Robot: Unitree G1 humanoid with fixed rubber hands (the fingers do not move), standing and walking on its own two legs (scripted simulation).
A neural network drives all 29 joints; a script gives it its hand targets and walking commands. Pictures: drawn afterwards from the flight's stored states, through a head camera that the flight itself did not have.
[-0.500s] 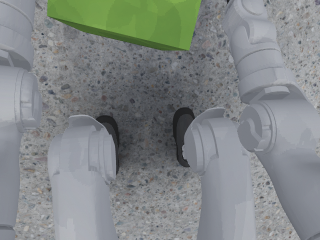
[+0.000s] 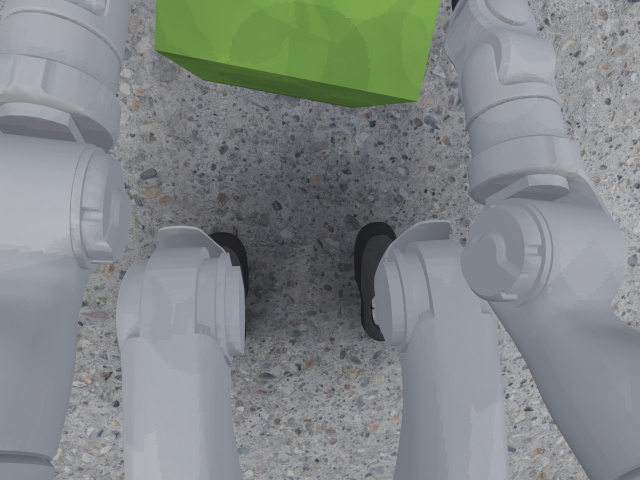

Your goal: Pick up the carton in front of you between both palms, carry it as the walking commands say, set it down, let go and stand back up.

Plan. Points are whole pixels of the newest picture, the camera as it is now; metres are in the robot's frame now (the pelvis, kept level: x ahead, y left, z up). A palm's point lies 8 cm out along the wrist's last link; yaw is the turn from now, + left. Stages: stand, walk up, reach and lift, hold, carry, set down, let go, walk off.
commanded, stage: reach and lift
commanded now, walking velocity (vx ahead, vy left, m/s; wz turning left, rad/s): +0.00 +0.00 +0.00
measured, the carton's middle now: out of the picture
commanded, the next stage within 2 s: none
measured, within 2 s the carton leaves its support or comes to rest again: leaves its support in 0.08 s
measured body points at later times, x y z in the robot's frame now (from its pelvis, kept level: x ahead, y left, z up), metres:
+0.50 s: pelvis -0.01 -0.02 +0.08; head +0.27 +0.04 +0.42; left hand +0.52 +0.19 -0.01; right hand +0.51 -0.11 +0.00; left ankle +0.10 +0.12 -0.34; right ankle +0.12 -0.15 -0.34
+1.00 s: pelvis +0.02 -0.02 +0.19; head +0.23 +0.03 +0.59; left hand +0.48 +0.18 +0.13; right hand +0.49 -0.12 +0.15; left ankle +0.10 +0.12 -0.34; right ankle +0.12 -0.15 -0.34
